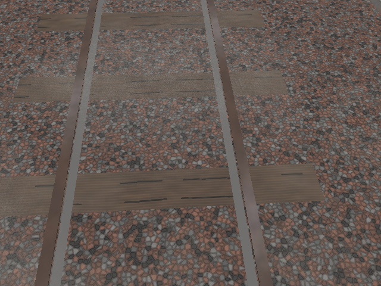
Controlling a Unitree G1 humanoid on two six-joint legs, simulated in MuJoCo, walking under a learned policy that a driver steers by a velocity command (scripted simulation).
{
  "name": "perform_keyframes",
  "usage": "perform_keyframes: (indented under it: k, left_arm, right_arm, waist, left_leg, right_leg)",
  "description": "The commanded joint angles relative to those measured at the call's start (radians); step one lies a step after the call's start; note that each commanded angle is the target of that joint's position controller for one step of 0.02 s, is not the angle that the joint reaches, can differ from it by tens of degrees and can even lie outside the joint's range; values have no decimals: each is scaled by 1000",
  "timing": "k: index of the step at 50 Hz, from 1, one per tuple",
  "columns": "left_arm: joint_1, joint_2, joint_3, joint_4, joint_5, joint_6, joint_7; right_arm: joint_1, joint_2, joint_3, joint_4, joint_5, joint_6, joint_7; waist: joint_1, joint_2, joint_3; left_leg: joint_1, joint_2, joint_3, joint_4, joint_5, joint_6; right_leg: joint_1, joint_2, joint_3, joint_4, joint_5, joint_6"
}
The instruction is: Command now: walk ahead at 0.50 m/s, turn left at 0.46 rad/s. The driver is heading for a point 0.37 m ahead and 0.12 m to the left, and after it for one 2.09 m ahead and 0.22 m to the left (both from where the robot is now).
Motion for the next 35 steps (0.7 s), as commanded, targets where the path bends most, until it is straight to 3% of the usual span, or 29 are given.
perform_keyframes:
  k: [1,4,7,10,13,15,16,17,18,19,20,21,22,23,26,30,35]
  left_arm:
    - [19,93,31,-71,15,7,14]
    - [-98,81,29,-119,19,17,19]
    - [-209,57,19,-155,11,9,7]
    - [-280,68,16,-189,-2,2,-5]
    - [-288,108,24,-207,-6,-13,-18]
    - [-201,133,34,-191,-7,-24,-19]
    - [-89,166,50,-166,4,-29,-13]
    - [76,226,65,-149,17,-30,-5]
    - [159,300,85,-115,22,-11,-7]
    - [137,200,63,-132,4,-5,-12]
    - [87,131,45,-152,1,-1,-10]
    - [32,117,37,-158,10,5,-10]
    - [-2,97,30,-153,14,10,-11]
    - [-16,87,25,-149,21,10,-11]
    - [-9,105,35,-128,12,1,-12]
    - [2,146,50,-111,11,4,-5]
    - [58,179,57,-94,-1,23,2]
  right_arm:
    - [-15,-134,-25,-76,1,-17,-15]
    - [43,-172,-37,-71,7,-15,-38]
    - [86,-170,-37,-66,13,-5,-49]
    - [136,-167,-38,-52,20,3,-52]
    - [148,-166,-41,-55,20,15,-59]
    - [128,-162,-41,-71,16,22,-61]
    - [116,-132,-30,-87,11,20,-58]
    - [114,-78,-11,-111,-4,16,-53]
    - [263,-15,9,-139,25,3,-49]
    - [255,-126,-9,-117,40,2,-52]
    - [151,-186,-25,-131,35,7,-52]
    - [100,-175,-27,-142,26,13,-55]
    - [69,-160,-30,-155,15,15,-53]
    - [73,-139,-32,-162,19,21,-47]
    - [56,-86,-23,-193,25,38,-37]
    - [-12,-74,-16,-236,20,40,-26]
    - [-172,-56,-2,-294,18,32,6]
  waist:
    - [36,70,-74]
    - [7,71,-35]
    - [-34,95,-19]
    - [-60,103,-18]
    - [-47,112,-28]
    - [7,138,-57]
    - [60,126,-133]
    - [126,23,-277]
    - [60,-321,-394]
    - [77,-234,-338]
    - [101,-123,-206]
    - [83,-49,-131]
    - [65,-48,-74]
    - [42,-74,-54]
    - [29,-80,-36]
    - [35,-48,-30]
    - [91,-34,15]
  left_leg:
    - [104,262,-318,-236,144,199]
    - [62,230,-271,-252,135,176]
    - [26,184,-234,-237,74,130]
    - [72,203,-283,-197,37,117]
    - [175,239,-369,-102,41,105]
    - [187,229,-398,-19,100,84]
    - [147,176,-369,104,146,57]
    - [17,107,-278,381,22,19]
    - [-343,-25,-149,689,-444,-44]
    - [-470,67,-177,830,-454,-51]
    - [-499,103,-166,859,-359,-55]
    - [-464,140,-134,843,-280,-63]
    - [-444,165,-130,797,-230,-68]
    - [-401,192,-126,769,-200,-67]
    - [-395,218,-96,705,-150,-78]
    - [-423,225,-81,529,18,-91]
    - [-369,194,5,291,163,-70]
  right_leg:
    - [-120,-53,33,-111,61,26]
    - [-144,-27,22,-325,243,61]
    - [-68,22,13,-538,419,63]
    - [-32,47,25,-623,451,61]
    - [-11,52,50,-687,356,44]
    - [110,57,33,-728,292,13]
    - [290,28,44,-732,289,-22]
    - [555,-139,194,-702,247,-85]
    - [869,-366,645,-781,84,-251]
    - [835,-373,724,-824,-107,-240]
    - [709,-321,556,-839,-86,-189]
    - [579,-275,423,-861,33,-160]
    - [485,-239,338,-886,129,-152]
    - [421,-211,261,-913,183,-140]
    - [368,-199,135,-977,287,-161]
    - [392,-196,-4,-1001,417,-165]
    - [439,-188,-141,-994,440,-131]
